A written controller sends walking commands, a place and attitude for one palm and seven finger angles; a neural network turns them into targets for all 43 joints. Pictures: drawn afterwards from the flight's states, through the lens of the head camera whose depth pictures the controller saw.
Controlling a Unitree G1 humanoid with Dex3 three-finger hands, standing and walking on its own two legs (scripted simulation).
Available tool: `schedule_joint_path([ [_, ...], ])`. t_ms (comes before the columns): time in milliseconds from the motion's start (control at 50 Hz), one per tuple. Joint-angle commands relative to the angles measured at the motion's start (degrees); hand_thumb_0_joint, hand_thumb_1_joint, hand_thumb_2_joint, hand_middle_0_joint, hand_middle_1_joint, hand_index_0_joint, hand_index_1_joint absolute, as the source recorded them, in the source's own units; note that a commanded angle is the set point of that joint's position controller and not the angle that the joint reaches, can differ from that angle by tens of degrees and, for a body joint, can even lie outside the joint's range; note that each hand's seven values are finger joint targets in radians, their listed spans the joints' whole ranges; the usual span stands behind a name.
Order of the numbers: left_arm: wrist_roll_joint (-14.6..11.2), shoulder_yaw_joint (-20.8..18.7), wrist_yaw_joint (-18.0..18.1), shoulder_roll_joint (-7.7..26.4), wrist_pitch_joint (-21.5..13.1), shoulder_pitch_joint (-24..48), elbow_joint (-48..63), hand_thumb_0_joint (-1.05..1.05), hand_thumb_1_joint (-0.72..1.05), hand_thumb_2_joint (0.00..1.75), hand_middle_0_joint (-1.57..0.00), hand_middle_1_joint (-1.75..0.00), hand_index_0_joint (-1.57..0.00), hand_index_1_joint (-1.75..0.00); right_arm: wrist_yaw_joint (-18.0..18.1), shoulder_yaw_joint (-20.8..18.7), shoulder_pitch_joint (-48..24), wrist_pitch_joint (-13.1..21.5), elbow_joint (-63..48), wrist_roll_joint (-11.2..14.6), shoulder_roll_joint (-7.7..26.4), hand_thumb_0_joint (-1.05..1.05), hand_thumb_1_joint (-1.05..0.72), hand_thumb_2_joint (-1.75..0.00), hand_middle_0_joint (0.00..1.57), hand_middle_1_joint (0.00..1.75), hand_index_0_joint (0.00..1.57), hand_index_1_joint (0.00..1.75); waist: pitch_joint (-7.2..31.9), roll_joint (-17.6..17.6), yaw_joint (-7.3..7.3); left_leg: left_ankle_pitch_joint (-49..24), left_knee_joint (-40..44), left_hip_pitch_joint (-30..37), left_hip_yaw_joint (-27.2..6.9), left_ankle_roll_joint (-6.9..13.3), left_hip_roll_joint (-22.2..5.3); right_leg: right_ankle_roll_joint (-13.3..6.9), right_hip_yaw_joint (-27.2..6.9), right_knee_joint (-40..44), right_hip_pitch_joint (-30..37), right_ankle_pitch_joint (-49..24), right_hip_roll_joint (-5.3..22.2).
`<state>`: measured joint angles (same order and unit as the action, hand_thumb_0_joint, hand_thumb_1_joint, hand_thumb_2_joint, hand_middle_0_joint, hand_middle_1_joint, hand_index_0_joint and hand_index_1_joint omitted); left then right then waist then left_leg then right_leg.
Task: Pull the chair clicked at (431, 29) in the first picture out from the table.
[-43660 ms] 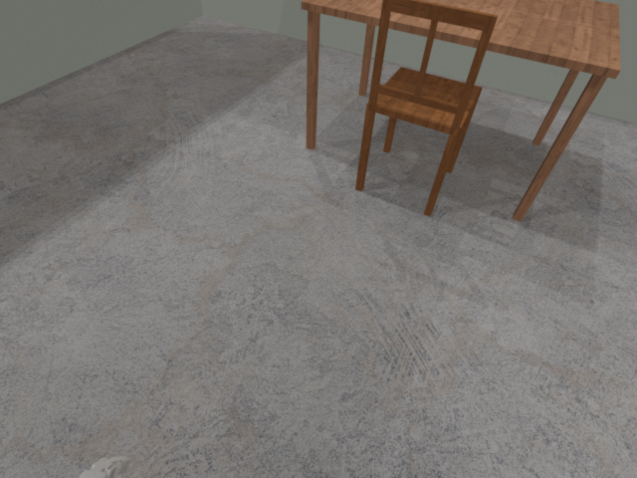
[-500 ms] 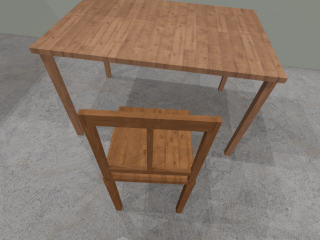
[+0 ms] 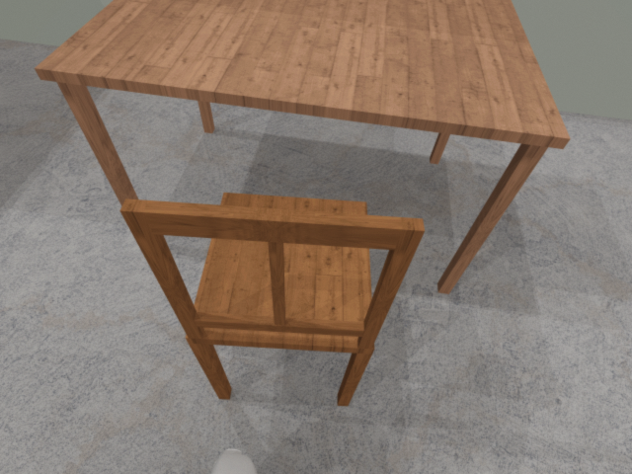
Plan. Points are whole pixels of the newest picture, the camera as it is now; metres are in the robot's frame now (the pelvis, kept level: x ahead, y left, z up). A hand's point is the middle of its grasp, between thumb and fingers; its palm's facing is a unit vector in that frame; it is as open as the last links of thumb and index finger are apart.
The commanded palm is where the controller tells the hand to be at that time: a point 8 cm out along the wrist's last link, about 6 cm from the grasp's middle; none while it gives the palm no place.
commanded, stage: shuffle to correct the standing spot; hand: left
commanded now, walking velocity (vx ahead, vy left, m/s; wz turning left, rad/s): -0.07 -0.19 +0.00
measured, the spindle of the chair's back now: (278, 286) +0.40 +0.08 -0.07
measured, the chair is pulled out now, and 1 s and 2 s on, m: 0.28 0.28 0.28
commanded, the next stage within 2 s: come to a stop and stand still in 0.64 s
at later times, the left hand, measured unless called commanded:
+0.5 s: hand out of the picture +0.07 +0.15 -0.15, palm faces -0.04 -0.97 -0.25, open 7.4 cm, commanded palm none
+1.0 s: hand out of the picture -0.03 +0.05 -0.15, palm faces +0.00 -0.98 -0.22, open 7.3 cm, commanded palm none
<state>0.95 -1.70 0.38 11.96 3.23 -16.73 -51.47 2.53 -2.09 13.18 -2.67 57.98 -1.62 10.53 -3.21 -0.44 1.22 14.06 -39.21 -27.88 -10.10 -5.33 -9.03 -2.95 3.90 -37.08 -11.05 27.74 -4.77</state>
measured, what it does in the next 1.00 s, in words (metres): steps to the right: left foot, then right foot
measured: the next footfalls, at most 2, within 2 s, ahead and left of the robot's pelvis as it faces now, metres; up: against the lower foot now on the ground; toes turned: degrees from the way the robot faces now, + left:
left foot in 0.18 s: +0.08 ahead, +0.14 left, +0.00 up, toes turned +4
right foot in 0.48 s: +0.01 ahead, -0.19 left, +0.00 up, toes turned -5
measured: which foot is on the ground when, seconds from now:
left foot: down 0.00-0.04, up 0.06-0.16, down 0.18-0.50, up 0.52-0.70, down 0.72-1.00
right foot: down 0.00-0.18, up 0.20-0.46, down 0.48-0.74, up 0.76-0.94, down 0.96-1.00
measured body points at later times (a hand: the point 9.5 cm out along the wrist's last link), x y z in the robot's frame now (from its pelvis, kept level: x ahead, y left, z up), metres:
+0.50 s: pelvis -0.03 -0.05 +0.01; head +0.02 -0.06 +0.45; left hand +0.07 +0.20 -0.13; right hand +0.03 -0.30 -0.14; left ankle +0.04 +0.13 -0.71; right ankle -0.03 -0.19 -0.72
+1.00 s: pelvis -0.06 -0.13 +0.02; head -0.04 -0.14 +0.47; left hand -0.03 +0.10 -0.13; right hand -0.05 -0.35 -0.14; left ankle -0.06 +0.00 -0.71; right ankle -0.07 -0.26 -0.71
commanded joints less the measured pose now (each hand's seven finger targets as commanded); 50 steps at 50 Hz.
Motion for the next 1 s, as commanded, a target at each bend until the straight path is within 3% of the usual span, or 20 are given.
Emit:
schedule_joint_path([
  [0, 0.4, -2.1, 0.5, 8.0, -0.7, -7.2, 2.1, 0.00, 0.90, 0.90, -0.20, -0.30, -0.20, -0.30, 0.9, -1.6, 1.2, 0.9, -4.1, 0.8, 6.2, 0.00, -0.90, -0.90, 0.20, 0.30, 0.20, 0.30, 5.6, 7.0, -1.75, -11.7, -8.9, 2.1, 11.4, 5.7, 4.9, -2.7, -10.0, 10.2, 3.8, -42.2, 12.2],
  [60, 1.4, -1.7, 0.7, 8.6, -0.5, -3.7, 2.6, 0.00, 0.90, 0.90, -0.20, -0.30, -0.20, -0.30, 0.9, -1.3, -0.6, 0.9, -4.9, 0.8, 4.1, 0.00, -0.90, -0.90, 0.20, 0.30, 0.20, 0.30, 2.7, 9.0, -1.28, 15.9, -18.5, -0.8, 13.4, 4.9, 6.5, -9.8, -11.9, 10.2, 1.6, -60.0, 17.9],
  [120, 0.5, -1.2, 1.0, 7.9, -0.7, 2.2, 4.0, 0.00, 0.90, 0.90, -0.20, -0.30, -0.20, -0.30, 0.4, -1.5, 7.0, 1.5, -2.1, 1.2, 5.3, 0.00, -0.90, -0.90, 0.20, 0.30, 0.20, 0.30, 2.8, 4.2, 3.63, -7.9, 5.5, 11.3, 12.6, 6.7, 5.0, -4.7, -4.3, -1.5, 1.0, -57.7, 11.1],
  [140, -0.4, -0.9, 1.1, 6.2, -1.3, 0.0, 4.5, 0.00, 0.90, 0.90, -0.20, -0.30, -0.20, -0.30, 0.5, -1.8, 11.8, 2.4, -1.3, 0.5, 9.2, 0.00, -0.90, -0.90, 0.20, 0.30, 0.20, 0.30, 8.1, -3.9, 4.22, -32.3, 12.8, 23.6, -1.2, 12.3, -5.7, 0.2, -1.4, -13.1, -6.7, -39.9, 6.1],
  [160, -1.2, -0.1, 1.1, 3.2, -1.7, -0.6, 4.4, 0.00, 0.90, 0.90, -0.20, -0.30, -0.20, -0.30, 0.9, -2.1, 14.8, 2.6, -0.8, 0.6, 12.5, 0.00, -0.90, -0.90, 0.20, 0.30, 0.20, 0.30, 8.8, -14.1, 4.60, -55.5, 17.1, 25.9, -15.1, 19.5, -17.2, 2.7, -1.4, -26.7, -13.8, 6.5, 0.1],
  [180, -0.7, -0.4, 1.5, 5.0, -0.8, -2.3, 4.2, 0.00, 0.90, 0.90, -0.20, -0.30, -0.20, -0.30, 0.8, -1.7, 12.3, 2.2, -2.0, 0.8, 11.8, 0.00, -0.90, -0.90, 0.20, 0.30, 0.20, 0.30, 8.4, -5.6, 3.13, -51.4, 18.4, 20.5, -12.3, 22.4, -19.5, 2.2, -8.1, -34.0, -11.2, 11.2, 2.4],
  [240, 0.0, -1.1, 0.8, 5.5, 0.4, -1.4, 4.4, 0.00, 0.90, 0.90, -0.20, -0.30, -0.20, -0.30, 0.4, -1.5, -2.4, 2.9, -4.9, 0.1, 9.9, 0.00, -0.90, -0.90, 0.20, 0.30, 0.20, 0.30, 1.7, -14.6, -2.51, -26.1, 19.8, 9.0, -2.0, 17.3, -13.1, 3.7, -7.6, -33.6, -13.0, 4.8, 6.5],
  [300, -0.2, -0.4, -0.3, 4.0, 1.0, -1.4, 4.1, 0.00, 0.90, 0.90, -0.20, -0.30, -0.20, -0.30, -0.1, -1.9, -1.8, 2.0, -5.0, -0.2, 10.2, 0.00, -0.90, -0.90, 0.20, 0.30, 0.20, 0.30, 3.8, -14.4, -1.88, -25.0, 16.5, 13.7, 6.3, 13.5, -7.9, 4.7, -2.1, -20.5, -11.8, 3.0, 6.2],
  [400, -0.3, -0.4, -0.4, 3.2, 0.2, -2.3, 3.4, 0.00, 0.90, 0.90, -0.20, -0.30, -0.20, -0.30, -0.9, -3.3, -1.1, 0.5, -5.8, 0.4, 12.4, 0.00, -0.90, -0.90, 0.20, 0.30, 0.20, 0.30, 5.0, -11.1, -1.32, -10.1, 12.9, 9.6, 4.9, 11.1, -6.8, 4.6, 2.1, 3.8, -0.8, -8.5, 5.6],
  [440, -0.1, -0.9, -0.1, 5.7, -0.3, -3.7, 2.7, 0.00, 0.90, 0.90, -0.20, -0.30, -0.20, -0.30, -1.1, -3.2, 0.5, 0.1, -6.0, 0.8, 9.9, 0.00, -0.90, -0.90, 0.20, 0.30, 0.20, 0.30, 4.5, -2.6, -1.46, -3.5, 5.7, 6.1, 7.9, 7.8, -2.1, 3.9, -0.1, 14.5, 3.9, -15.5, 6.9],
  [480, 0.8, -1.4, 0.5, 11.0, -0.4, -0.1, 4.4, 0.00, 0.90, 0.90, -0.20, -0.30, -0.20, -0.30, -1.5, -2.0, 2.4, -0.5, -7.0, 1.1, 4.1, 0.00, -0.90, -0.90, 0.20, 0.30, 0.20, 0.30, 5.0, 18.7, -0.54, 14.2, -12.2, 0.2, 16.1, 4.3, 7.7, -3.8, -13.0, 19.3, 1.5, -25.0, 19.7],
  [560, 1.8, -1.1, 0.9, 9.4, 0.3, 8.7, 6.6, 0.00, 0.90, 0.90, -0.20, -0.30, -0.20, -0.30, -0.7, -2.3, 0.9, -0.6, -6.0, 1.2, 5.5, 0.00, -0.90, -0.90, 0.20, 0.30, 0.20, 0.30, -0.8, 17.1, 0.95, 15.9, -32.3, 2.8, 12.9, 5.7, 6.1, -9.1, -10.2, 21.1, -13.4, -17.2, 18.4],
  [660, 0.5, -0.7, 1.8, 6.9, -0.4, 0.2, 3.8, 0.00, 0.90, 0.90, -0.20, -0.30, -0.20, -0.30, -1.0, -0.4, 5.3, 1.4, -2.7, 1.3, 1.7, 0.00, -0.90, -0.90, 0.20, 0.30, 0.20, 0.30, 3.5, 5.4, -0.28, 1.3, 11.1, 13.9, 16.3, 5.9, 7.6, -5.6, -7.2, 7.9, -1.7, -30.8, 13.2],
  [680, 0.1, -0.5, 1.8, 5.7, -0.5, -1.7, 3.3, 0.00, 0.90, 0.90, -0.20, -0.30, -0.20, -0.30, -0.6, -0.3, 6.7, 1.9, -1.9, 1.3, 2.9, 0.00, -0.90, -0.90, 0.20, 0.30, 0.20, 0.30, 4.0, 2.0, 0.00, -7.3, 19.3, 18.8, 15.3, 6.2, 5.2, -3.4, -6.1, 3.8, -2.3, -29.1, 11.3],
  [720, -0.6, 0.1, 1.4, 1.9, -0.9, -4.0, 3.2, 0.00, 0.90, 0.90, -0.20, -0.30, -0.20, -0.30, 0.1, -1.1, 9.2, 2.3, -2.5, 0.7, 7.9, 0.00, -0.90, -0.90, 0.20, 0.30, 0.20, 0.30, 3.9, -12.9, 0.83, -35.0, 21.2, 27.6, -1.0, 13.7, -12.5, 1.8, -2.6, -11.7, -15.3, -0.2, 4.8],
  [740, -0.4, 0.0, 1.5, 3.1, -0.4, -3.1, 4.0, 0.00, 0.90, 0.90, -0.20, -0.30, -0.20, -0.30, 0.0, -0.9, 9.6, 1.8, -3.4, 0.5, 8.9, 0.00, -0.90, -0.90, 0.20, 0.30, 0.20, 0.30, 4.8, -10.5, 1.73, -40.7, 18.6, 20.9, 0.1, 18.0, -15.9, 2.4, -4.2, -22.6, -12.0, 6.2, 5.1],
  [780, -0.4, -0.5, 1.5, 3.8, 0.2, -0.9, 2.0, 0.00, 0.90, 0.90, -0.20, -0.30, -0.20, -0.30, 0.7, 0.5, 0.6, 3.1, -3.5, 0.2, 5.4, 0.00, -0.90, -0.90, 0.20, 0.30, 0.20, 0.30, 1.3, -17.8, -2.43, -31.2, 21.2, 9.6, 2.0, 17.6, -11.3, 3.9, -7.9, -26.3, -9.1, 2.3, 7.4],
  [880, -1.0, 1.3, 1.2, 0.2, -2.4, -3.7, -2.1, 0.00, 0.90, 0.90, -0.20, -0.30, -0.20, -0.30, -0.3, 0.6, 2.1, 2.5, -1.6, 1.0, 5.0, 0.00, -0.90, -0.90, 0.20, 0.30, 0.20, 0.30, 2.1, -7.1, -2.96, -20.3, 12.9, 18.7, 9.9, 12.6, -2.9, 4.3, 0.2, 11.0, -0.4, -11.1, 7.9],
  [940, -0.6, 1.7, 1.9, 2.0, -4.1, -3.1, -3.4, 0.00, 0.90, 0.90, -0.20, -0.30, -0.20, -0.30, -1.0, 1.0, 6.1, 2.6, -0.3, 2.0, 1.8, 0.00, -0.90, -0.90, 0.20, 0.30, 0.20, 0.30, -0.8, 5.3, -0.80, -1.6, 13.9, 14.2, 11.4, 8.1, 2.7, 2.0, -7.5, 17.7, 2.2, -26.8, 12.1],
  [980, -0.3, 1.8, 1.7, 3.7, -4.0, -2.3, -3.7, 0.00, 0.90, 0.90, -0.20, -0.30, -0.20, -0.30, -1.6, 1.0, 6.1, 2.0, 0.2, 1.6, 1.7, 0.00, -0.90, -0.90, 0.20, 0.30, 0.20, 0.30, -2.4, 8.2, -0.75, 6.6, 14.3, 15.8, 13.6, 6.5, 5.0, 0.8, -9.5, 20.2, -4.0, -12.7, 14.0],
])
